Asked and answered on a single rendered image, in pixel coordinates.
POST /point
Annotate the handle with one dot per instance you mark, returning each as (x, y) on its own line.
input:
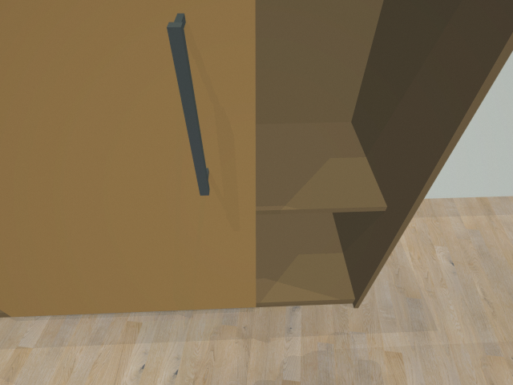
(184, 78)

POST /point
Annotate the wardrobe door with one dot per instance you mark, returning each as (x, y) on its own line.
(100, 209)

